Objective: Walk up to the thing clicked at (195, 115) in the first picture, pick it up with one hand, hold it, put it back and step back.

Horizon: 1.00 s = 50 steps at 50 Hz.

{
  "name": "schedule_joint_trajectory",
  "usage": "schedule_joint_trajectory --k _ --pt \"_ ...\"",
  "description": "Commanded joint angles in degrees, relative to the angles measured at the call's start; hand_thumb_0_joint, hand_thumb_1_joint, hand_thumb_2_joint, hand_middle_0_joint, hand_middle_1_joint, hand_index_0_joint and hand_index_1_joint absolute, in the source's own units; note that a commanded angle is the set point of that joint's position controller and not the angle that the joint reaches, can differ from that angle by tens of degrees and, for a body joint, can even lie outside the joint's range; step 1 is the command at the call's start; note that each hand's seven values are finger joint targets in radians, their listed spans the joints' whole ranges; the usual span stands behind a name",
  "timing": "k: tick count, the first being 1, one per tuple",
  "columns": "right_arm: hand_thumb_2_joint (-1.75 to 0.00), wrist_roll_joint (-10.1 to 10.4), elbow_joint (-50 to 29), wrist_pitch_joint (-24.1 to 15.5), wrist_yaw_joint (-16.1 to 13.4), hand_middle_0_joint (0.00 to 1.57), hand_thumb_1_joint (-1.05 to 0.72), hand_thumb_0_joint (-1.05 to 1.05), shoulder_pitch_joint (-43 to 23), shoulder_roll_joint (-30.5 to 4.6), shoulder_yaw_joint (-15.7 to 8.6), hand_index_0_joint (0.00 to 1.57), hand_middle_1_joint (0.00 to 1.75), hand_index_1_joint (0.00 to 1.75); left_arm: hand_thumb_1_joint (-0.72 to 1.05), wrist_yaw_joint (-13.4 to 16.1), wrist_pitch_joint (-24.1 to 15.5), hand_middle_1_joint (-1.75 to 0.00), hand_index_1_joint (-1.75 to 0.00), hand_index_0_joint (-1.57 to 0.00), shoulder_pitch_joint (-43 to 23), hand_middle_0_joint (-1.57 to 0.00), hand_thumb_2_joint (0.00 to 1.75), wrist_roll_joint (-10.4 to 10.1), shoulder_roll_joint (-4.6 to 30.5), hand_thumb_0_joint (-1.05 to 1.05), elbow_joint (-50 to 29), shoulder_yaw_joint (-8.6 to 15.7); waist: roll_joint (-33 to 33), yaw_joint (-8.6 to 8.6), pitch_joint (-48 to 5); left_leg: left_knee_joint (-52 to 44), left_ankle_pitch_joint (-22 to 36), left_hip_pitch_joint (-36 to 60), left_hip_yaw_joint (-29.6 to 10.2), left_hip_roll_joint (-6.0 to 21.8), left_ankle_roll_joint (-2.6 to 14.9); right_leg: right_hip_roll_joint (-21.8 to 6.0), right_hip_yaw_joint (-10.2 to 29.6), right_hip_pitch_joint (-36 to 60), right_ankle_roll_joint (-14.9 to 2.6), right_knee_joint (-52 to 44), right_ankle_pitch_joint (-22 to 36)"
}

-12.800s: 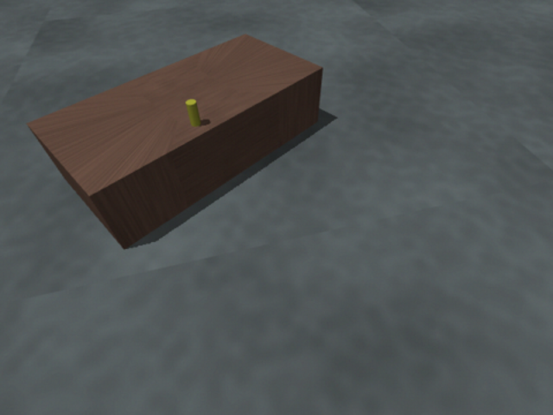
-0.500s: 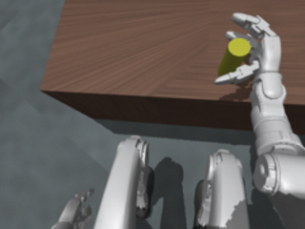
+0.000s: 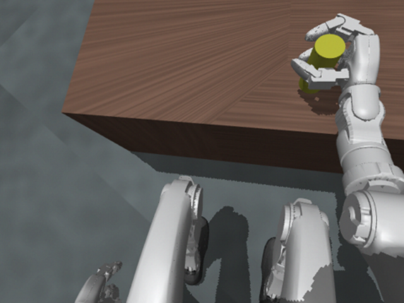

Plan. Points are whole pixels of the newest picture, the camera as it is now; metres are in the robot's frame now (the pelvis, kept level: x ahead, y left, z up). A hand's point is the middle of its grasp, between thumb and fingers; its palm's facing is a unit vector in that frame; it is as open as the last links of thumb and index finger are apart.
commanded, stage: settle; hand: right
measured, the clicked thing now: (318, 67) +0.55 -0.10 -0.01
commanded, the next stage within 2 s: lift in 1.04 s
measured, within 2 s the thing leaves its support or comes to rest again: leaves its support in 0.12 s
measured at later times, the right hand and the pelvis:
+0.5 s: hand (344, 23) +0.55 -0.11 +0.09, palm faces -0.08 +1.00 -0.01, open 6.2 cm; pelvis +0.01 +0.00 +0.06, yaw +0 degrees
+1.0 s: hand out of the picture +0.55 -0.11 +0.13, palm faces -0.08 +1.00 -0.01, open 6.2 cm; pelvis +0.02 +0.00 +0.10, yaw +0 degrees
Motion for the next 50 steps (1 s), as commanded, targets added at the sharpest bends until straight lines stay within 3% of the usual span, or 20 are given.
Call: schedule_joint_trajectory --k 1,5,12,15,17,20,21,26,28,33,34,35,36,39,41,42,44,45,50 --pt "-1.10 0.72 -14.99 -3.50 0.52 1.31 -0.41 0.00 -25.25 -8.95 -0.30 1.32 1.26 1.26 0.88 0.86 -0.54 -0.30 -0.32 -0.19 11.31 -0.21 0.93 -0.27 11.05 0.00 -2.54 4.42 -6.82 1.98 -43.77 -12.86 12.39 28.30 0.03 -2.28 1.83 1.63 0.54 25.57 -0.07 -15.05 10.39" --pt "-1.15 1.43 -17.07 -1.93 0.43 1.33 -0.44 0.00 -25.53 -9.79 -0.76 1.34 1.30 1.30 0.88 1.41 -0.44 -0.30 -0.32 -0.19 11.29 -0.21 0.93 -0.95 11.13 0.00 -2.60 4.82 -5.73 1.95 -43.68 -15.17 11.72 30.81 -0.20 -2.37 1.74 1.59 0.43 25.62 -0.36 -16.51 9.07" --pt "-1.16 1.92 -19.60 0.34 0.60 1.36 -0.50 0.00 -25.55 -8.52 1.21 1.36 1.30 1.30 0.88 2.28 -0.88 -0.30 -0.32 -0.19 11.03 -0.21 0.93 -1.69 10.60 0.00 -2.19 5.20 -6.95 1.57 -42.15 -18.64 9.41 30.28 -0.04 -2.69 2.10 1.30 1.04 30.22 -0.26 -20.89 6.96" --pt "-1.14 2.57 -17.20 1.46 1.00 1.36 -0.47 0.00 -23.61 -8.15 0.62 1.36 1.29 1.29 0.88 2.64 -1.17 -0.31 -0.32 -0.19 11.08 -0.21 0.92 -1.98 10.43 0.00 -1.96 5.16 -4.81 2.23 -40.18 -20.00 11.03 31.72 0.12 -2.77 1.93 1.14 1.28 30.95 -0.49 -21.51 8.72" --pt "-1.15 2.91 -17.63 1.76 1.28 1.37 -0.50 0.00 -23.50 -8.95 0.49 1.37 1.30 1.30 0.89 2.83 -1.31 -0.30 -0.32 -0.19 11.15 -0.21 0.92 -2.01 9.98 0.00 -1.76 4.94 -5.14 1.72 -39.67 -21.12 12.65 34.02 -0.49 -2.75 1.88 1.05 0.70 31.05 -0.65 -21.68 10.11" --pt "-1.17 3.30 -14.49 2.13 1.89 1.38 -0.51 0.00 -21.84 -7.47 0.42 1.39 1.32 1.32 0.89 2.84 -1.66 -0.30 -0.32 -0.19 10.74 -0.21 0.92 -2.17 9.67 0.00 -1.87 4.85 -3.83 1.87 -36.64 -22.36 11.45 33.46 -0.39 -2.90 1.87 0.98 0.97 31.02 -0.74 -23.14 9.09" --pt "-1.18 3.10 -16.30 1.67 1.98 1.39 -0.50 0.00 -23.24 -8.69 0.45 1.40 1.33 1.33 0.88 2.83 -1.70 -0.31 -0.32 -0.19 10.76 -0.21 0.92 -1.98 9.68 0.00 -1.77 4.93 -5.30 1.58 -37.10 -22.59 11.39 33.80 -0.55 -2.91 2.02 1.01 0.97 31.43 -0.69 -23.62 9.10" --pt "-1.21 2.97 -13.41 1.24 2.32 1.37 -0.48 0.00 -21.88 -8.30 0.08 1.39 1.35 1.35 0.88 2.61 -1.78 -0.30 -0.31 -0.19 10.45 -0.21 0.92 -1.92 9.50 0.00 -2.32 4.82 -5.62 1.01 -35.32 -23.82 9.84 33.31 -0.16 -3.14 2.25 0.77 1.96 33.71 -0.41 -26.66 8.08" --pt "-1.21 3.18 -16.22 0.89 2.30 1.37 -0.48 0.00 -22.98 -8.56 -0.45 1.39 1.36 1.36 0.89 2.61 -1.80 -0.30 -0.31 -0.19 10.80 -0.20 0.91 -1.82 9.47 0.00 -2.85 4.75 -5.18 1.16 -38.76 -24.10 12.34 35.48 -0.05 -3.23 2.11 0.75 2.04 36.19 -0.42 -26.64 11.02" --pt "-1.21 3.17 -18.27 0.86 2.21 1.38 -0.48 0.00 -23.16 -8.79 -0.31 1.39 1.36 1.36 0.89 2.54 -1.57 -0.30 -0.31 -0.19 11.79 -0.20 0.91 -1.76 9.68 0.00 -2.59 4.99 -7.79 0.49 -40.88 -24.99 15.72 36.20 0.19 -3.42 2.35 0.40 2.57 42.47 0.12 -27.98 16.43" --pt "-1.22 3.10 -17.62 1.01 2.46 1.38 -0.47 0.00 -23.69 -7.52 0.88 1.39 1.36 1.36 0.89 2.62 -1.54 -0.30 -0.30 -0.19 11.86 -0.20 0.91 -1.83 9.61 0.00 -2.48 4.90 -7.74 1.47 -39.92 -25.52 15.19 35.73 0.35 -3.40 2.33 0.43 2.72 43.02 0.13 -28.53 15.93" --pt "-1.22 3.36 -18.77 0.99 2.33 1.37 -0.48 0.00 -23.34 -8.16 0.33 1.38 1.36 1.36 0.89 2.61 -1.58 -0.30 -0.31 -0.19 11.76 -0.20 0.91 -1.89 9.62 0.00 -2.60 5.01 -7.73 1.04 -40.52 -26.02 15.65 37.18 0.09 -3.35 2.30 0.51 2.37 42.72 0.02 -28.65 15.95" --pt "-1.22 3.45 -18.15 1.06 2.55 1.37 -0.47 0.00 -23.78 -7.56 0.70 1.38 1.36 1.36 0.89 2.61 -1.64 -0.30 -0.31 -0.19 11.91 -0.20 0.91 -1.91 9.51 0.00 -2.38 4.91 -7.02 1.69 -40.50 -26.14 15.91 37.69 0.19 -3.34 2.24 0.57 2.50 42.65 0.00 -28.78 16.19" --pt "-1.24 3.55 -18.10 1.10 2.25 1.36 -0.47 0.00 -21.83 -9.57 -0.53 1.37 1.37 1.37 0.89 2.90 -1.80 -0.30 -0.30 -0.19 11.51 -0.20 0.91 -2.17 9.32 0.00 -2.43 4.94 -5.71 0.50 -39.66 -28.03 14.40 41.00 -0.33 -3.40 2.04 0.76 1.62 40.34 -0.35 -29.75 13.34" --pt "-1.25 3.78 -16.66 0.90 2.28 1.37 -0.49 0.00 -20.78 -7.84 -0.01 1.38 1.38 1.38 0.89 2.84 -1.95 -0.30 -0.31 -0.19 11.44 -0.20 0.91 -2.16 9.02 0.00 -2.29 4.88 -4.24 1.05 -38.78 -28.56 14.69 41.86 -0.33 -3.44 1.94 0.81 1.65 39.73 -0.52 -29.98 13.29" --pt "-1.25 3.92 -17.27 0.72 2.14 1.37 -0.49 0.00 -21.23 -9.04 -0.92 1.38 1.38 1.38 0.90 2.91 -1.97 -0.30 -0.30 -0.19 11.46 -0.20 0.90 -2.16 8.98 0.00 -2.32 4.86 -3.51 0.74 -38.92 -29.25 14.53 42.71 -0.63 -3.49 1.80 0.80 1.35 39.33 -0.69 -29.95 12.80" --pt "-1.26 3.59 -17.39 0.66 2.19 1.36 -0.50 0.00 -21.50 -8.68 -0.19 1.38 1.39 1.39 0.90 2.96 -2.00 -0.30 -0.30 -0.19 11.52 -0.20 0.90 -2.10 8.54 0.00 -2.04 4.75 -4.00 0.90 -38.66 -30.11 14.87 44.03 -1.02 -3.52 1.70 0.81 0.90 39.32 -0.78 -30.29 12.74" --pt "-1.27 3.67 -16.33 0.72 2.24 1.36 -0.49 0.00 -19.90 -7.83 -0.24 1.38 1.39 1.39 0.89 2.94 -2.06 -0.29 -0.30 -0.19 11.53 -0.20 0.90 -2.12 8.68 0.00 -2.20 4.79 -3.39 1.40 -38.26 -30.03 15.94 43.91 -0.82 -3.51 1.66 0.77 1.12 39.97 -0.77 -30.22 14.00" --pt "-1.32 3.57 -16.37 0.20 2.32 1.38 -0.51 0.00 -19.21 -8.71 -0.97 1.40 1.44 1.44 0.90 2.70 -2.08 -0.29 -0.30 -0.19 11.56 -0.20 0.90 -2.01 8.81 0.00 -1.89 4.81 -5.65 0.22 -37.20 -29.84 16.15 41.39 -0.22 -3.73 2.13 0.40 2.12 43.52 -0.17 -32.03 16.34"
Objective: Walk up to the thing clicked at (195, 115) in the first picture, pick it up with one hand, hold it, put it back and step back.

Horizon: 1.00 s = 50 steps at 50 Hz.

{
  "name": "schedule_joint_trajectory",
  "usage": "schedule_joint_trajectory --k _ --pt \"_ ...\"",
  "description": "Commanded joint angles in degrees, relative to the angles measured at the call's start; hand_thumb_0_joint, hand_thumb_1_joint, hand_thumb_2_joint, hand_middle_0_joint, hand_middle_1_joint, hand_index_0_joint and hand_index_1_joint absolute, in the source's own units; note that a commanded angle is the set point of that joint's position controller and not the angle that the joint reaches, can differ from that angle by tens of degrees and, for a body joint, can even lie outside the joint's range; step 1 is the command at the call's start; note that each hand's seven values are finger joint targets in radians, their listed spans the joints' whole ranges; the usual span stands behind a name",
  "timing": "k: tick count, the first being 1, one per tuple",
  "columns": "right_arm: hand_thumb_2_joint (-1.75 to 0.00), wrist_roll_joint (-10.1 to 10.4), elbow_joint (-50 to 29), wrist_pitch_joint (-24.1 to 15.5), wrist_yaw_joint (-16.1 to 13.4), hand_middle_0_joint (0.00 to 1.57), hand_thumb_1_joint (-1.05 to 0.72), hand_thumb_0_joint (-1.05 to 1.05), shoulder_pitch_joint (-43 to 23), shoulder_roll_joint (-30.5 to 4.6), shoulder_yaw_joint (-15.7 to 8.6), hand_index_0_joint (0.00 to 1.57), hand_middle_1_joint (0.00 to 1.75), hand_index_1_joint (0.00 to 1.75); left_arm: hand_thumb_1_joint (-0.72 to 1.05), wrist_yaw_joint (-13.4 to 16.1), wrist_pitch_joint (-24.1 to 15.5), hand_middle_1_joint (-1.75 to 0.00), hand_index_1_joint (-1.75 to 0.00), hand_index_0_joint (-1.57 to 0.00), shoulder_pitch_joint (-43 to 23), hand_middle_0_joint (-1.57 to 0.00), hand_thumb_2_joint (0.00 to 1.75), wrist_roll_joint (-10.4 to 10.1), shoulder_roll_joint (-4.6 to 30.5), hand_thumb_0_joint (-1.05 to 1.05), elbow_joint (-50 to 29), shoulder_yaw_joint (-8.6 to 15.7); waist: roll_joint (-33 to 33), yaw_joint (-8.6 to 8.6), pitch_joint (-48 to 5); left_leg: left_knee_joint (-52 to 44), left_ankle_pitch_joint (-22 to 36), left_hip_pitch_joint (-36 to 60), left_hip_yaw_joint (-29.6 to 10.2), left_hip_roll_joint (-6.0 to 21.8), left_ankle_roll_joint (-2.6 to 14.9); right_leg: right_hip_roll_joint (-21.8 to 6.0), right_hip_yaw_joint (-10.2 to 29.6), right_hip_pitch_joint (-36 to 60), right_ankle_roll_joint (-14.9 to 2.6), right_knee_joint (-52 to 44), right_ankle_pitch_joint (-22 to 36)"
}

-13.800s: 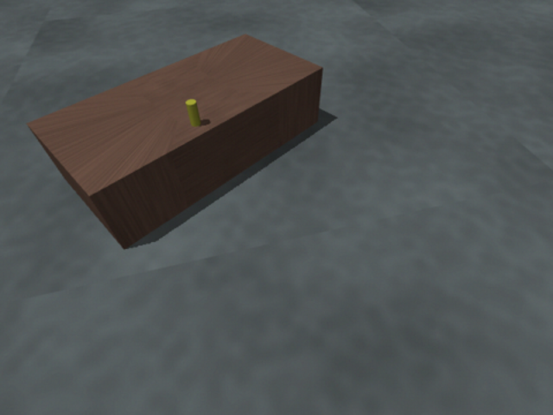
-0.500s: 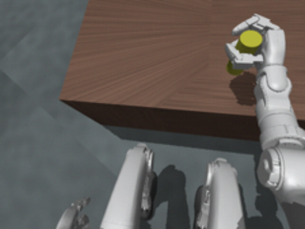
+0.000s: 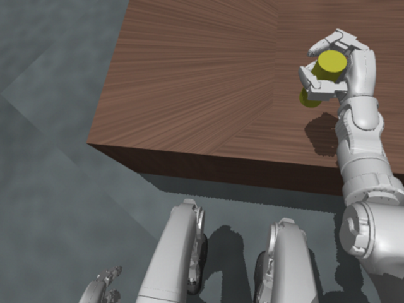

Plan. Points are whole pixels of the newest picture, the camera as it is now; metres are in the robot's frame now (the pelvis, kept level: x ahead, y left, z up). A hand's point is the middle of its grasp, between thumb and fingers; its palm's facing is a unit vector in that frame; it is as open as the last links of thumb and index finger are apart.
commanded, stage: settle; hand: right
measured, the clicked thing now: (320, 81) +0.53 -0.12 +0.00
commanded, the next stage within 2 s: lift in 0.04 s
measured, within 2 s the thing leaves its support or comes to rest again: neither
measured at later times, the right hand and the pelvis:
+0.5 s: hand (333, 71) +0.50 -0.12 +0.07, palm faces -0.08 +1.00 -0.02, open 6.2 cm; pelvis +0.01 +0.00 +0.04, yaw +0 degrees
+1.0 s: hand (399, 75) +0.43 -0.15 +0.17, palm faces -0.06 +1.00 +0.00, open 6.2 cm; pelvis +0.03 +0.00 +0.13, yaw -1 degrees
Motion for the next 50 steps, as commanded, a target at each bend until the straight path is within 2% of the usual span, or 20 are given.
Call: schedule_joint_trajectory --k 1,4,5,7,9,12,13,19,20,22,23,32,37,38,39,40,41,43,46,50 --pt "-1.32 0.72 -13.45 -4.45 0.08 1.38 -0.50 0.00 -24.57 -8.91 -0.91 1.40 1.44 1.44 0.89 0.53 -0.82 -0.29 -0.30 -0.19 10.10 -0.20 0.90 0.29 10.41 0.00 -2.47 4.23 -5.95 1.53 -36.31 -11.36 14.21 22.56 -0.79 -2.44 2.58 1.26 2.37 24.13 -0.43 -13.49 14.44" --pt "-1.35 1.17 -16.59 -4.69 0.28 1.37 -0.51 0.00 -25.42 -9.06 -1.10 1.39 1.46 1.46 0.90 0.64 -1.00 -0.29 -0.30 -0.19 9.83 -0.20 0.90 0.11 10.48 0.00 -2.87 4.51 -6.24 1.11 -38.63 -12.34 14.15 24.41 -0.99 -2.43 2.49 1.27 2.21 25.68 -0.48 -14.14 14.05" --pt "-1.35 1.18 -10.94 -4.10 0.30 1.37 -0.51 0.00 -21.07 -7.20 -0.62 1.39 1.46 1.46 0.89 0.60 -1.09 -0.29 -0.30 -0.19 9.79 -0.20 0.90 0.07 10.38 0.00 -2.69 4.31 -4.46 1.53 -35.90 -12.49 14.78 24.42 -0.76 -2.47 2.41 1.20 2.17 24.92 -0.55 -14.09 14.70" --pt "-1.35 1.33 -16.08 -4.77 0.25 1.37 -0.52 0.00 -23.58 -8.05 -0.53 1.39 1.46 1.46 0.89 0.64 -1.14 -0.29 -0.30 -0.19 9.55 -0.20 0.90 0.21 10.16 0.00 -2.67 4.40 -4.76 1.37 -36.71 -12.86 15.81 25.77 -1.05 -2.44 2.33 1.24 1.95 24.78 -0.62 -14.07 15.25" --pt "-1.23 1.45 -16.18 -4.56 0.01 1.35 -0.44 0.00 -22.42 -8.42 -1.21 1.36 1.37 1.37 0.89 0.65 -1.23 -0.29 -0.31 -0.19 9.78 -0.20 0.92 -0.07 10.15 0.00 -2.53 4.56 -4.65 0.84 -38.57 -13.62 16.54 27.76 -1.17 -2.46 2.22 1.27 1.69 26.10 -0.68 -14.47 15.92" --pt "-1.23 1.20 -17.05 -4.57 0.72 1.35 -0.48 0.00 -20.93 -7.51 0.41 1.35 1.35 1.35 0.90 0.78 -1.23 -0.30 -0.31 -0.19 9.25 -0.20 0.92 -0.22 10.10 0.00 -2.91 4.79 -3.32 0.93 -37.22 -15.13 14.72 29.48 -1.51 -2.43 2.10 1.36 1.29 24.80 -0.80 -15.84 13.21" --pt "-1.23 1.27 -18.40 -4.54 0.66 1.35 -0.48 0.00 -21.41 -9.09 -0.44 1.35 1.35 1.35 0.90 0.85 -1.24 -0.29 -0.30 -0.19 9.67 -0.20 0.92 -0.26 10.14 0.00 -2.72 4.83 -4.73 0.06 -38.37 -15.78 15.30 30.76 -1.88 -2.37 2.12 1.41 1.01 26.00 -0.74 -16.16 13.87" --pt "-1.22 2.36 -18.62 -3.53 0.68 1.36 -0.49 0.00 -15.04 -6.48 0.07 1.36 1.35 1.35 0.89 1.19 -1.48 -0.29 -0.30 -0.19 8.88 -0.20 0.91 -0.75 9.98 0.00 -2.46 4.85 -3.29 0.13 -36.53 -16.96 18.50 31.69 -0.88 -2.68 2.19 1.12 1.85 30.86 -0.49 -18.08 18.49" --pt "-1.22 2.54 -20.86 -3.44 0.69 1.36 -0.49 0.00 -13.61 -7.23 -0.43 1.36 1.35 1.35 0.90 1.17 -1.53 -0.29 -0.30 -0.19 8.92 -0.20 0.91 -0.88 9.85 0.00 -2.57 5.00 -3.80 -1.10 -36.81 -17.47 19.77 33.15 -1.06 -2.64 2.24 1.13 1.56 31.38 -0.43 -18.75 19.81" --pt "-1.23 2.61 -23.79 -3.59 0.91 1.35 -0.46 0.00 -14.02 -7.37 -0.24 1.36 1.36 1.36 0.90 1.23 -1.37 -0.29 -0.30 -0.19 8.69 -0.20 0.92 -0.95 9.68 0.00 -2.54 5.07 -4.93 -1.22 -36.97 -18.61 19.31 34.08 -1.05 -2.54 2.30 1.11 1.72 33.50 -0.30 -20.17 19.83" --pt "-1.23 2.67 -19.38 -2.69 1.17 1.36 -0.46 0.00 -10.83 -4.89 1.09 1.36 1.37 1.37 0.90 1.17 -1.52 -0.29 -0.30 -0.19 8.22 -0.20 0.92 -1.22 9.84 0.00 -2.80 5.04 -2.50 -0.36 -34.39 -19.60 17.54 33.48 -0.62 -2.74 2.23 1.01 2.18 33.62 -0.37 -21.35 17.99" --pt "-1.24 4.82 -30.16 -1.37 1.50 1.36 -0.47 0.00 -2.07 -4.39 1.52 1.36 1.37 1.37 0.88 1.94 -2.46 -0.29 -0.30 -0.18 6.32 -0.19 0.91 -2.46 9.35 0.00 -3.27 5.43 -0.96 -3.08 -30.94 -26.15 17.30 41.07 -0.99 -2.78 2.07 0.96 2.13 38.73 -0.28 -28.16 16.68" --pt "-1.24 5.64 -34.07 -0.73 1.74 1.35 -0.49 0.00 3.23 -3.27 3.51 1.35 1.36 1.36 0.87 2.57 -2.99 -0.29 -0.30 -0.18 4.96 -0.19 0.91 -2.86 8.75 0.00 -3.41 5.24 -0.97 -4.03 -27.51 -30.51 18.49 46.09 -1.16 -2.82 1.99 1.08 1.32 43.16 -0.23 -32.24 17.67" --pt "-1.25 5.73 -33.63 -0.45 1.88 1.35 -0.50 0.00 4.53 -1.16 4.89 1.36 1.37 1.37 0.87 2.60 -3.31 -0.29 -0.30 -0.18 4.92 -0.19 0.91 -2.92 8.64 0.00 -3.46 5.32 0.11 -3.28 -27.12 -31.32 18.89 46.59 -1.04 -2.85 1.89 1.01 1.50 44.15 -0.29 -32.88 17.90" --pt "-1.26 5.96 -36.87 -0.42 1.78 1.37 -0.51 0.00 4.36 -2.76 3.76 1.37 1.38 1.38 0.87 2.76 -3.58 -0.29 -0.30 -0.18 4.69 -0.20 0.91 -2.97 8.73 0.00 -3.31 5.38 -1.70 -4.49 -27.67 -31.81 19.38 47.13 -1.18 -2.88 1.96 1.04 1.33 45.95 -0.12 -33.49 18.79" --pt "-1.25 5.87 -31.97 0.34 1.71 1.36 -0.53 0.00 7.79 -2.03 4.26 1.36 1.37 1.37 0.87 2.90 -3.70 -0.29 -0.30 -0.18 4.30 -0.20 0.91 -3.15 8.62 0.00 -3.22 5.18 0.54 -3.79 -23.36 -33.52 17.73 47.53 -1.15 -2.99 1.80 1.13 1.06 44.76 -0.29 -34.48 16.71" --pt "-1.26 6.27 -36.53 0.23 2.06 1.37 -0.53 0.00 6.92 -0.82 5.56 1.37 1.38 1.38 0.87 3.08 -4.12 -0.29 -0.30 -0.18 3.63 -0.19 0.91 -3.18 8.88 0.00 -3.87 5.48 -0.44 -4.02 -23.63 -34.39 17.26 47.95 -1.29 -3.00 1.82 1.01 1.17 46.14 -0.22 -35.51 16.31" --pt "-1.28 6.70 -34.65 0.22 2.19 1.37 -0.53 0.00 9.43 -0.54 5.06 1.37 1.39 1.39 0.87 3.13 -4.37 -0.29 -0.30 -0.18 3.22 -0.20 0.92 -3.21 8.49 0.00 -3.03 5.05 0.60 -4.13 -19.77 -35.40 15.59 47.37 -0.96 -2.90 1.83 0.85 2.01 46.50 0.00 -37.64 14.57" --pt "-1.27 6.81 -39.57 -0.13 2.62 1.36 -0.52 0.00 9.38 -0.72 6.28 1.37 1.39 1.39 0.87 3.18 -4.79 -0.29 -0.30 -0.18 2.76 -0.19 0.91 -3.05 8.39 0.00 -3.40 5.09 -2.40 -5.27 -21.84 -36.59 17.25 49.63 -0.82 -2.90 2.01 0.75 2.24 51.70 0.53 -40.17 16.95" --pt "-1.26 7.38 -37.63 0.15 2.61 1.36 -0.54 0.00 13.37 -0.32 5.84 1.37 1.38 1.38 0.88 3.42 -5.36 -0.29 -0.30 -0.18 2.10 -0.19 0.91 -3.00 8.20 0.00 -3.34 4.78 -0.50 -5.38 -18.96 -39.04 18.73 52.76 -0.74 -3.05 1.85 1.05 1.56 52.98 0.38 -41.92 18.40"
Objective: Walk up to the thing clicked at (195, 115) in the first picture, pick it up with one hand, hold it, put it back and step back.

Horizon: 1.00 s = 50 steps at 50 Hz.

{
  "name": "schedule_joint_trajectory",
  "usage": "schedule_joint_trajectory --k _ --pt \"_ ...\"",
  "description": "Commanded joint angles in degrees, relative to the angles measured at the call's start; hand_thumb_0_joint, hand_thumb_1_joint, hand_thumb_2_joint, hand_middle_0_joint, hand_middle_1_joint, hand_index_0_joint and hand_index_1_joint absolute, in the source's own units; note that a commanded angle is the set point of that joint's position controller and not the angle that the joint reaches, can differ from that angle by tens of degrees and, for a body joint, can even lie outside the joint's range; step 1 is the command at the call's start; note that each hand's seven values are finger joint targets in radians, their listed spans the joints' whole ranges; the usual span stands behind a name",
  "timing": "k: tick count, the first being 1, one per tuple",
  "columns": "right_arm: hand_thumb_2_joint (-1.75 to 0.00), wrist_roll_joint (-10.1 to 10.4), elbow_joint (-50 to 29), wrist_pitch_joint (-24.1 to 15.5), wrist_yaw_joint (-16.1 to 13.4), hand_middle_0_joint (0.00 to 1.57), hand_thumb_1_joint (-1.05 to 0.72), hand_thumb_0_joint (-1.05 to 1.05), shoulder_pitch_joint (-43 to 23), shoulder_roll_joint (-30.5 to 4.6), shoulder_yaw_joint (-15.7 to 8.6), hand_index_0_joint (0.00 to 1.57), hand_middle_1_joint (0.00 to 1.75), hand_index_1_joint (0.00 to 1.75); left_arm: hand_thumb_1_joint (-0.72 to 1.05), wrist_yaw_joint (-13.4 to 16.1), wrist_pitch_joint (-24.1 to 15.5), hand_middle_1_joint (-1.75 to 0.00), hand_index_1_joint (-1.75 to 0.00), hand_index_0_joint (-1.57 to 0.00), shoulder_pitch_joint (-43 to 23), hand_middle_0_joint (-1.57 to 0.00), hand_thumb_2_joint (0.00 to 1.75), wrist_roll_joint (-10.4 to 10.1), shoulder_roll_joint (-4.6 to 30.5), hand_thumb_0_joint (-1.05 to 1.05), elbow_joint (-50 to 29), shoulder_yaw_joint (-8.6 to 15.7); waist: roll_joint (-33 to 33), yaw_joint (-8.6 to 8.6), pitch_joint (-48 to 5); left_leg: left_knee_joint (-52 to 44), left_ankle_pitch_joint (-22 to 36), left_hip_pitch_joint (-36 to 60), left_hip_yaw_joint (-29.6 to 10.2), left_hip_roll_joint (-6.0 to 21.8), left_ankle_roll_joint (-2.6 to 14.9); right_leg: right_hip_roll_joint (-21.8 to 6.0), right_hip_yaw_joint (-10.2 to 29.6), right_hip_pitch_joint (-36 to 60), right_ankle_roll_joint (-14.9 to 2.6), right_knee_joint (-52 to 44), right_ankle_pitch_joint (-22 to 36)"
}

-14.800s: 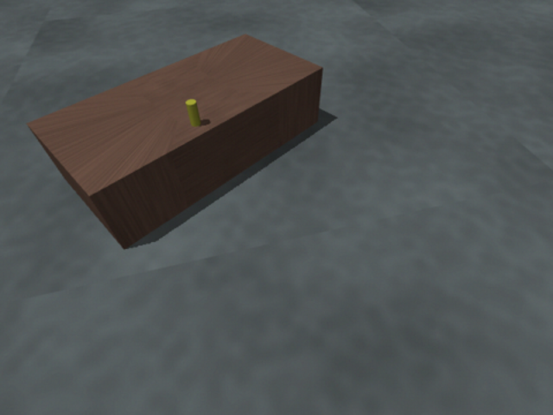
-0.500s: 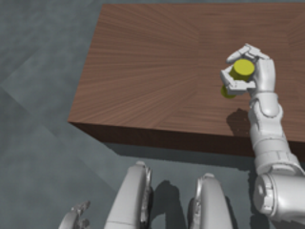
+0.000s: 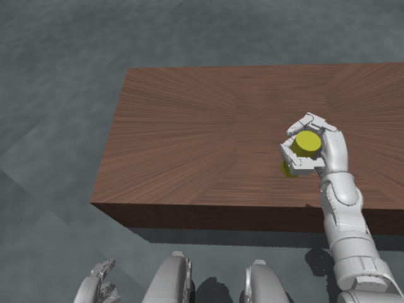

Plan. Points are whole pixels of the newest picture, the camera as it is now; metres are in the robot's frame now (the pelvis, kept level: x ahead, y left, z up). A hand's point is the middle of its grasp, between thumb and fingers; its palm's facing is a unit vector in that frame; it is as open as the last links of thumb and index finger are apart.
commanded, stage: lift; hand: right
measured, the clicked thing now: (298, 156) +0.40 -0.15 +0.01
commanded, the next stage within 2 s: hold in 0.66 s
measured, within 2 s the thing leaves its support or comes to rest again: neither
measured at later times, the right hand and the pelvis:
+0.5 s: hand (313, 148) +0.37 -0.15 +0.09, palm faces -0.08 +1.00 +0.01, open 6.2 cm; pelvis +0.02 +0.00 +0.05, yaw +0 degrees
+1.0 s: hand (317, 152) +0.36 -0.15 +0.11, palm faces -0.08 +1.00 +0.02, open 6.2 cm; pelvis +0.02 +0.00 +0.06, yaw +0 degrees
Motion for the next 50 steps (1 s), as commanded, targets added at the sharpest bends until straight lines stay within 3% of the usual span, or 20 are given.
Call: schedule_joint_trajectory --k 1,2,5,6,9,10,15,16,18,21,27,28,31,33,36,38,40,41,43,50 --pt "-1.26 1.53 -14.69 -3.80 0.03 1.36 -0.52 0.00 -16.94 -6.89 -2.22 1.37 1.38 1.38 0.88 0.85 -2.33 -0.29 -0.29 -0.18 3.35 -0.19 0.90 0.08 8.56 0.00 -4.94 3.22 -1.69 0.42 -21.61 -10.86 13.52 16.98 -1.06 -2.17 2.36 0.89 2.43 17.70 0.28 -14.02 13.20" --pt "-1.25 1.33 -15.82 -3.91 0.04 1.35 -0.53 0.00 -16.83 -7.72 -2.28 1.36 1.37 1.37 0.88 0.93 -2.28 -0.28 -0.29 -0.18 3.16 -0.19 0.90 0.10 8.53 0.00 -5.09 3.19 -2.17 0.38 -21.77 -11.58 13.84 17.75 -1.11 -2.25 2.32 0.99 2.08 18.48 0.23 -14.42 13.62" --pt "-1.25 1.74 -14.47 -3.72 0.20 1.35 -0.55 0.00 -13.70 -4.65 -0.18 1.36 1.37 1.37 0.89 1.01 -2.62 -0.28 -0.29 -0.18 2.53 -0.19 0.89 0.11 8.17 0.00 -5.30 3.11 -0.66 0.88 -20.21 -13.11 14.65 19.56 -1.19 -2.32 2.21 1.15 1.65 19.31 0.14 -15.54 14.08" --pt "-1.26 1.93 -14.90 -3.71 0.18 1.37 -0.56 0.00 -13.04 -6.38 -2.10 1.37 1.38 1.38 0.89 1.10 -2.69 -0.29 -0.29 -0.18 2.38 -0.19 0.90 0.07 8.04 0.00 -5.17 2.98 -0.52 0.22 -19.36 -13.81 14.69 20.42 -1.16 -2.30 2.06 1.15 1.48 19.10 0.01 -15.83 14.19" --pt "-1.26 2.10 -16.89 -4.02 0.35 1.36 -0.57 0.00 -12.58 -5.77 -1.00 1.37 1.37 1.37 0.89 1.23 -2.88 -0.28 -0.29 -0.19 1.54 -0.19 0.89 -0.05 7.87 0.00 -5.77 2.75 -0.16 0.23 -17.96 -15.68 13.47 21.79 -1.27 -2.29 1.98 1.18 1.42 20.25 -0.05 -17.86 12.64" --pt "-1.25 2.04 -17.53 -4.10 0.31 1.35 -0.55 0.00 -11.58 -6.41 -1.54 1.36 1.37 1.37 0.89 1.27 -3.06 -0.28 -0.29 -0.19 1.56 -0.19 0.89 0.04 7.90 0.00 -5.73 2.86 -0.95 -0.75 -18.96 -15.67 14.44 22.86 -1.26 -2.25 2.05 1.17 1.45 21.44 0.22 -18.39 13.96" --pt "-1.26 2.42 -17.60 -4.24 1.38 1.37 -0.56 0.00 -10.55 -5.11 -0.38 1.38 1.39 1.39 0.90 1.54 -3.10 -0.28 -0.28 -0.19 1.23 -0.19 0.88 -0.11 8.04 0.00 -5.70 2.69 -2.26 -0.09 -16.15 -16.67 14.41 21.56 -0.54 -2.54 2.16 0.26 3.20 26.00 1.04 -21.74 14.92" --pt "-1.25 2.59 -20.16 -4.36 1.37 1.37 -0.56 0.00 -10.70 -6.37 -1.48 1.37 1.38 1.38 0.90 1.54 -3.08 -0.28 -0.28 -0.19 2.22 -0.18 0.88 0.00 8.00 0.00 -5.40 2.93 -2.80 -0.94 -19.72 -16.88 16.89 23.75 -0.66 -2.50 2.19 0.45 2.76 27.65 1.06 -21.33 18.11" --pt "-1.24 2.62 -16.51 -3.64 1.75 1.36 -0.54 0.00 -6.16 -5.44 -1.12 1.36 1.37 1.37 0.91 1.45 -2.99 -0.28 -0.28 -0.19 1.87 -0.19 0.88 -0.09 7.72 0.00 -5.62 2.59 -0.73 -1.18 -16.74 -17.89 17.56 24.88 -0.59 -2.56 2.09 0.48 2.37 26.43 0.81 -21.80 18.96" --pt "-1.23 3.18 -17.78 -3.86 2.17 1.35 -0.54 0.00 -8.07 -5.50 -1.16 1.35 1.36 1.36 0.91 1.41 -2.96 -0.28 -0.27 -0.19 1.47 -0.18 0.87 -0.27 7.36 0.00 -5.83 2.29 -0.23 -0.98 -14.60 -19.55 16.70 26.26 -0.98 -2.48 1.99 0.64 1.77 26.16 0.43 -22.88 17.12" --pt "-1.22 3.29 -19.03 -4.00 2.76 1.35 -0.55 0.00 -5.79 -5.68 -1.37 1.35 1.36 1.36 0.91 1.43 -2.86 -0.29 -0.28 -0.19 1.82 -0.18 0.87 -0.31 7.37 0.00 -5.69 2.33 -1.52 -1.75 -15.96 -20.47 19.62 28.31 -1.15 -2.46 2.09 0.83 1.03 29.70 0.60 -23.62 21.24" --pt "-1.23 3.38 -17.72 -3.85 3.00 1.36 -0.55 0.00 -5.34 -4.81 -0.63 1.36 1.36 1.36 0.92 1.46 -2.86 -0.29 -0.27 -0.20 1.57 -0.18 0.87 -0.40 7.44 0.00 -5.91 2.24 -0.73 -1.15 -14.32 -20.71 19.09 27.80 -1.01 -2.50 2.06 0.61 1.24 29.76 0.60 -23.98 20.82" --pt "-1.22 3.53 -21.45 -4.25 3.14 1.35 -0.55 0.00 -5.88 -6.78 -2.37 1.35 1.35 1.35 0.91 1.54 -2.71 -0.29 -0.28 -0.19 1.72 -0.19 0.87 -0.29 7.33 0.00 -5.70 2.44 -0.89 -2.14 -16.55 -21.09 21.33 30.36 -1.30 -2.37 1.95 0.91 0.72 30.29 0.42 -23.92 22.82" --pt "-1.23 3.63 -17.64 -3.45 3.45 1.35 -0.55 0.00 -2.97 -4.16 -0.60 1.35 1.36 1.36 0.92 1.52 -2.57 -0.29 -0.28 -0.20 1.46 -0.18 0.87 -0.36 7.16 0.00 -5.89 2.35 0.36 -1.23 -12.79 -21.86 19.94 29.44 -1.06 -2.49 1.92 0.85 0.71 29.19 0.29 -24.56 21.32" --pt "-1.24 3.64 -19.96 -3.60 3.30 1.37 -0.57 0.00 -4.12 -6.02 -1.96 1.36 1.37 1.37 0.92 1.60 -2.65 -0.29 -0.27 -0.20 0.67 -0.18 0.87 -0.46 7.21 0.00 -6.13 2.41 0.74 -2.16 -12.83 -23.16 17.12 30.51 -1.42 -2.40 1.85 0.98 0.49 28.59 0.02 -25.71 17.51" --pt "-1.23 3.84 -20.44 -3.93 3.63 1.36 -0.60 0.00 -3.23 -5.23 -0.93 1.36 1.36 1.36 0.92 1.45 -2.77 -0.29 -0.27 -0.20 -0.29 -0.18 0.87 -0.55 7.19 0.00 -6.80 2.12 0.05 -2.40 -11.12 -23.45 15.39 30.04 -1.26 -2.47 1.95 0.69 0.94 29.20 0.35 -26.87 15.92" --pt "-1.20 3.83 -25.42 -4.38 3.60 1.34 -0.53 0.00 -6.66 -7.14 -2.04 1.33 1.33 1.33 0.91 1.67 -2.84 -0.29 -0.29 -0.20 0.08 -0.19 0.88 -0.45 7.66 0.00 -6.69 2.81 -2.72 -2.51 -16.40 -23.37 17.86 31.33 -1.51 -2.37 1.88 0.94 0.46 32.48 0.41 -26.30 18.57" --pt "-1.21 3.78 -17.93 -3.55 3.63 1.36 -0.55 0.00 -1.62 -4.51 -0.82 1.35 1.35 1.35 0.91 1.69 -2.94 -0.29 -0.29 -0.20 0.09 -0.19 0.89 -0.54 7.01 0.00 -6.50 2.16 1.28 -1.50 -11.45 -23.71 17.18 30.66 -1.09 -2.53 1.69 0.82 0.62 30.44 0.17 -26.47 17.71" --pt "-1.21 4.29 -22.33 -3.90 3.74 1.35 -0.53 0.00 -3.36 -5.40 -1.50 1.34 1.35 1.35 0.91 1.72 -2.97 -0.29 -0.29 -0.20 0.12 -0.19 0.88 -0.42 6.97 0.00 -6.39 2.25 0.06 -2.03 -13.98 -23.46 18.65 31.37 -1.32 -2.40 1.74 0.91 0.46 31.09 0.16 -26.22 19.41" --pt "-1.21 4.37 -24.98 -4.05 4.19 1.36 -0.54 0.00 -3.47 -6.49 -1.91 1.35 1.35 1.35 0.91 2.01 -2.98 -0.30 -0.29 -0.20 -0.73 -0.19 0.88 -0.55 7.05 0.00 -6.66 2.23 -0.74 -2.76 -13.93 -24.07 18.12 32.15 -1.54 -2.37 1.68 0.94 0.33 32.17 0.11 -26.85 18.79"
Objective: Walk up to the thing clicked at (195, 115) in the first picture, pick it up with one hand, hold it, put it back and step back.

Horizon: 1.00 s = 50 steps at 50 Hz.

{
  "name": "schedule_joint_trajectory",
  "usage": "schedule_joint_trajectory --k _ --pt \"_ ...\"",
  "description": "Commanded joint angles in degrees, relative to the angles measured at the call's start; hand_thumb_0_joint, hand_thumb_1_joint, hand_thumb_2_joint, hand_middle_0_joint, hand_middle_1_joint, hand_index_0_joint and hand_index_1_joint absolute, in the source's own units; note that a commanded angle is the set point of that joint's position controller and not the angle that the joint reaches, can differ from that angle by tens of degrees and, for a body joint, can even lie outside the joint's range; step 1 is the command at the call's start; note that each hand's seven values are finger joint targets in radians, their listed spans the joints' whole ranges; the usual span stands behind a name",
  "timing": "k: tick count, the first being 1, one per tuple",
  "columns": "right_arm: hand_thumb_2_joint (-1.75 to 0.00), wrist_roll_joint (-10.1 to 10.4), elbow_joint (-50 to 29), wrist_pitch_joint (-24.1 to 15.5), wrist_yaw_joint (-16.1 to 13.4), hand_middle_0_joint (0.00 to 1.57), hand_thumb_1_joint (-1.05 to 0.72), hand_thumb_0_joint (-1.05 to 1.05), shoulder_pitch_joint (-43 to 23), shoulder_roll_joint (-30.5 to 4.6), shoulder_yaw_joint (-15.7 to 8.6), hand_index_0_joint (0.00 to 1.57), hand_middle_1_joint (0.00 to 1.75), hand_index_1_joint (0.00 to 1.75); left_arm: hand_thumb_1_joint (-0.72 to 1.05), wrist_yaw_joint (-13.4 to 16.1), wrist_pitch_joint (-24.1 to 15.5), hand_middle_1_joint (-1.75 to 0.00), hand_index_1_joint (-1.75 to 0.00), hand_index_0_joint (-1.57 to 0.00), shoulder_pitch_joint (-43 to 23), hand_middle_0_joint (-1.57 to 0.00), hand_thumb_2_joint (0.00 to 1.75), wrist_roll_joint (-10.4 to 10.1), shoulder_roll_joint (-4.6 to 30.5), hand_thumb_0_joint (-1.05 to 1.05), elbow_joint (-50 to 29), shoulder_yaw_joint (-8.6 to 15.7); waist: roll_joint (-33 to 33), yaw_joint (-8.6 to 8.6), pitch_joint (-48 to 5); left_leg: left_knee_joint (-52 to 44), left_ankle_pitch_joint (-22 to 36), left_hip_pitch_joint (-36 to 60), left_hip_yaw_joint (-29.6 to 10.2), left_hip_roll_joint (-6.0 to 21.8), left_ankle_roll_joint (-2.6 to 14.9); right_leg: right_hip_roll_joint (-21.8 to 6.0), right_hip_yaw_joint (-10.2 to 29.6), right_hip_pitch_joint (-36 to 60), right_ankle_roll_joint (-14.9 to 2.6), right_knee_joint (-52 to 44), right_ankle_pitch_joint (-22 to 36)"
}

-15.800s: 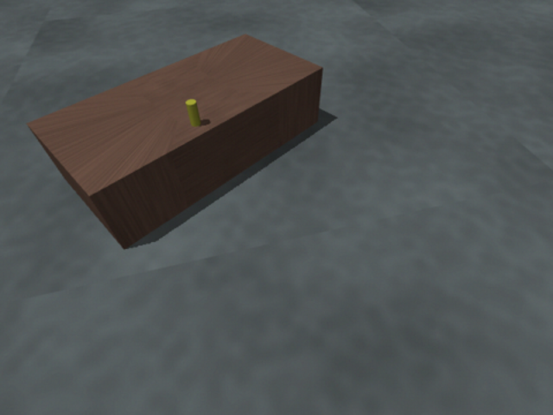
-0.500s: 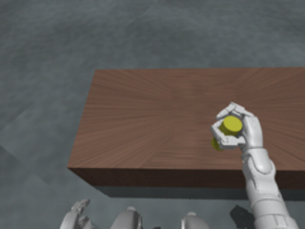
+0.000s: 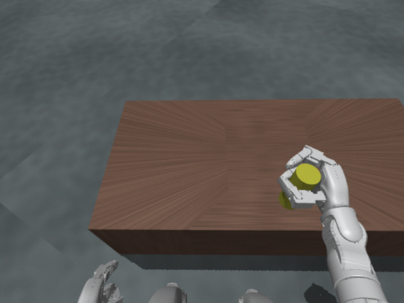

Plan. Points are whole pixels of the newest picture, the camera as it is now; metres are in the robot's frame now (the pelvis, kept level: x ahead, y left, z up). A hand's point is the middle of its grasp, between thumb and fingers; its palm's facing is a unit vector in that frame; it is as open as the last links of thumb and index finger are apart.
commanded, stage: hold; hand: right
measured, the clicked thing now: (297, 188) +0.34 -0.16 +0.02
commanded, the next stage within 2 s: none
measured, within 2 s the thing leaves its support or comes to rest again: neither
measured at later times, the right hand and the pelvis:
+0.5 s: hand (302, 184) +0.32 -0.16 +0.06, palm faces -0.08 +1.00 +0.02, open 6.2 cm; pelvis +0.00 +0.00 +0.01, yaw +0 degrees
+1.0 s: hand (303, 177) +0.33 -0.16 +0.07, palm faces -0.09 +1.00 +0.02, open 6.2 cm; pelvis +0.01 +0.00 +0.01, yaw +0 degrees
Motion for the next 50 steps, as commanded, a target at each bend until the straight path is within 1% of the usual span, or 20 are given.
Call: schedule_joint_trajectory --k 1,3,4,9,19,25,26,27,29,31,32,33,34,36,38,40,44,46,49,50 --pt "-1.22 1.00 -13.18 -3.50 0.28 1.36 -0.56 0.00 -15.10 -6.81 -2.23 1.35 1.35 1.35 0.91 0.86 -2.58 -0.30 -0.29 -0.20 -0.68 -0.19 0.88 -0.12 8.05 0.00 -6.76 3.18 0.03 0.50 -16.05 -6.94 12.35 8.96 -0.61 -1.91 1.88 0.82 1.68 8.86 -0.09 -8.62 12.69" --pt "-1.23 1.59 -11.70 -3.20 0.46 1.37 -0.57 0.00 -12.48 -5.01 -1.51 1.37 1.36 1.36 0.91 0.70 -2.66 -0.30 -0.29 -0.20 -1.22 -0.19 0.89 -0.13 7.62 0.00 -7.13 2.85 2.12 0.48 -13.85 -7.41 11.78 9.68 -0.22 -1.95 1.75 0.80 1.88 7.39 -0.22 -9.11 12.04" --pt "-1.23 1.59 -14.77 -3.47 0.35 1.37 -0.55 0.00 -14.87 -7.22 -2.90 1.36 1.36 1.36 0.91 0.73 -2.66 -0.30 -0.29 -0.20 -1.67 -0.19 0.88 -0.17 7.60 0.00 -6.98 2.92 1.12 -0.19 -14.87 -7.75 10.85 9.95 -0.63 -1.86 1.66 0.89 1.71 7.30 -0.35 -9.00 10.87" --pt "-1.22 1.57 -17.09 -3.24 0.57 1.36 -0.55 0.00 -14.03 -7.38 -2.60 1.35 1.35 1.35 0.91 1.02 -2.74 -0.30 -0.29 -0.20 -1.10 -0.19 0.89 -0.14 7.91 0.00 -6.97 3.02 -0.66 -0.25 -17.78 -6.93 16.01 11.67 -0.54 -1.70 1.78 0.90 1.59 10.88 0.01 -8.73 16.61" --pt "-1.21 2.11 -13.37 -1.88 1.50 1.35 -0.54 0.00 -10.67 -6.14 -2.31 1.34 1.34 1.34 0.90 1.00 -2.88 -0.30 -0.30 -0.20 -2.21 -0.20 0.90 -0.41 7.32 0.00 -7.48 2.48 1.07 0.03 -13.12 -8.11 13.01 10.46 -0.20 -1.91 1.72 0.72 1.82 9.20 -0.11 -10.21 13.73" --pt "-1.22 2.30 -15.58 -1.64 1.64 1.36 -0.55 0.00 -10.91 -7.04 -2.97 1.35 1.35 1.35 0.90 1.18 -2.95 -0.30 -0.30 -0.20 -2.66 -0.20 0.90 -0.35 7.50 0.00 -7.37 2.63 0.57 0.02 -12.77 -8.77 12.50 10.89 -0.24 -1.85 1.57 0.81 1.65 9.62 -0.21 -10.46 12.90" --pt "-1.20 2.65 -20.91 -2.25 1.49 1.35 -0.54 0.00 -14.30 -7.95 -3.31 1.34 1.34 1.34 0.90 1.15 -3.11 -0.30 -0.29 -0.20 -2.75 -0.19 0.90 -0.33 7.34 0.00 -7.83 2.50 -0.16 -0.38 -14.99 -8.78 12.18 11.97 -0.13 -1.96 1.65 0.66 2.03 10.48 -0.09 -11.15 12.83" --pt "-1.22 2.32 -15.32 -1.67 1.50 1.35 -0.53 0.00 -9.95 -7.47 -3.51 1.35 1.35 1.35 0.90 1.16 -3.14 -0.30 -0.30 -0.20 -1.85 -0.20 0.90 -0.39 7.62 0.00 -7.23 2.64 0.79 -0.39 -14.84 -8.54 13.29 12.20 -0.07 -1.96 1.73 0.68 2.00 10.81 0.04 -10.79 14.20" --pt "-1.21 2.25 -18.32 -1.87 1.49 1.36 -0.54 0.00 -11.44 -8.54 -3.94 1.35 1.34 1.34 0.90 1.30 -3.14 -0.30 -0.30 -0.20 -2.28 -0.20 0.90 -0.35 7.62 0.00 -7.57 2.64 -1.22 -0.84 -15.44 -8.57 13.63 12.16 -0.34 -1.87 1.79 0.78 1.77 11.48 0.13 -10.78 14.58" --pt "-1.21 2.55 -16.17 -1.72 1.80 1.35 -0.54 0.00 -11.06 -6.00 -1.91 1.34 1.34 1.34 0.90 1.28 -3.09 -0.30 -0.30 -0.20 -2.53 -0.19 0.90 -0.39 7.35 0.00 -7.73 2.37 1.44 0.38 -12.71 -9.24 12.71 11.86 -0.26 -1.91 1.58 0.74 1.90 10.04 -0.19 -11.07 13.23" --pt "-1.21 2.42 -21.06 -2.08 1.74 1.35 -0.53 0.00 -14.60 -8.22 -3.15 1.34 1.34 1.34 0.90 1.36 -3.31 -0.30 -0.30 -0.20 -2.35 -0.20 0.90 -0.29 7.72 0.00 -7.58 2.71 -0.94 -0.31 -15.84 -8.89 13.48 12.44 -0.57 -1.76 1.62 0.83 1.75 11.71 -0.06 -10.93 13.94" --pt "-1.22 2.40 -15.49 -1.42 1.74 1.35 -0.52 0.00 -11.64 -7.64 -3.36 1.35 1.35 1.35 0.90 1.52 -3.19 -0.30 -0.30 -0.20 -2.13 -0.20 0.90 -0.44 7.24 0.00 -7.24 2.24 0.41 -0.02 -14.31 -9.35 13.89 12.49 -0.65 -1.74 1.55 0.92 1.58 11.36 -0.24 -10.55 14.24" --pt "-1.22 2.54 -21.47 -1.97 1.75 1.36 -0.53 0.00 -14.62 -8.24 -3.25 1.35 1.35 1.35 0.90 1.55 -3.33 -0.30 -0.30 -0.20 -2.47 -0.19 0.90 -0.33 7.74 0.00 -7.63 2.59 -0.94 -0.27 -15.74 -8.90 14.03 12.35 -0.50 -1.84 1.62 0.78 1.76 12.29 0.00 -10.99 14.71" --pt "-1.20 2.50 -14.81 -1.08 1.85 1.34 -0.52 0.00 -10.30 -6.87 -2.99 1.33 1.33 1.33 0.90 1.48 -3.28 -0.30 -0.30 -0.20 -1.70 -0.20 0.90 -0.42 7.58 0.00 -6.99 2.43 1.53 0.04 -12.80 -9.14 14.52 12.22 -0.28 -1.90 1.55 0.80 1.77 10.82 -0.13 -10.88 15.29" --pt "-1.22 2.46 -20.16 -1.55 1.60 1.35 -0.51 0.00 -13.59 -8.47 -3.62 1.34 1.34 1.34 0.90 1.53 -3.23 -0.30 -0.30 -0.20 -1.65 -0.20 0.90 -0.30 7.26 0.00 -7.29 2.36 -0.63 -0.55 -17.34 -9.04 17.01 14.37 -0.60 -1.65 1.62 0.99 1.57 12.62 -0.04 -10.43 17.84" --pt "-1.21 2.11 -13.33 -0.50 1.67 1.35 -0.53 0.00 -8.92 -5.96 -2.30 1.35 1.34 1.34 0.90 1.48 -3.00 -0.30 -0.30 -0.20 -1.81 -0.19 0.90 -0.26 7.10 0.00 -7.01 2.30 1.64 0.01 -12.34 -9.29 15.94 13.11 -0.22 -1.79 1.49 0.92 1.63 10.39 -0.18 -10.82 16.71" --pt "-1.21 2.13 -17.92 -1.13 1.56 1.36 -0.52 0.00 -13.62 -8.71 -4.14 1.35 1.34 1.34 0.90 1.46 -3.03 -0.30 -0.30 -0.20 -2.20 -0.20 0.90 -0.29 7.48 0.00 -7.19 2.45 -1.06 -0.57 -15.09 -9.02 15.22 12.67 -0.29 -1.83 1.70 0.65 1.90 12.36 0.07 -11.27 16.59" --pt "-1.20 2.22 -18.15 -0.92 1.76 1.35 -0.52 0.00 -13.00 -6.66 -2.27 1.34 1.34 1.34 0.90 1.39 -2.93 -0.30 -0.30 -0.20 -1.59 -0.20 0.90 -0.22 7.55 0.00 -7.28 2.66 -1.07 0.08 -15.23 -8.82 15.66 12.58 0.11 -1.99 1.88 0.48 2.15 12.95 0.44 -11.57 17.60" --pt "-1.20 2.17 -18.02 -0.79 1.58 1.35 -0.52 0.00 -12.51 -8.23 -3.86 1.34 1.34 1.33 0.89 1.30 -2.85 -0.30 -0.30 -0.20 -1.09 -0.20 0.90 -0.26 7.71 0.00 -7.02 2.80 -0.96 -0.31 -15.66 -8.35 17.63 13.07 0.31 -2.12 1.90 0.27 2.27 13.15 0.65 -11.43 20.51" --pt "-1.20 2.03 -15.98 -0.52 1.65 1.35 -0.52 0.00 -11.28 -6.34 -2.27 1.34 1.33 1.33 0.90 1.18 -2.74 -0.30 -0.30 -0.20 -0.89 -0.20 0.90 -0.12 7.50 0.00 -6.98 2.69 -0.96 -0.16 -15.66 -8.11 18.71 13.37 0.30 -2.03 1.95 0.30 2.22 13.20 0.71 -11.09 21.93"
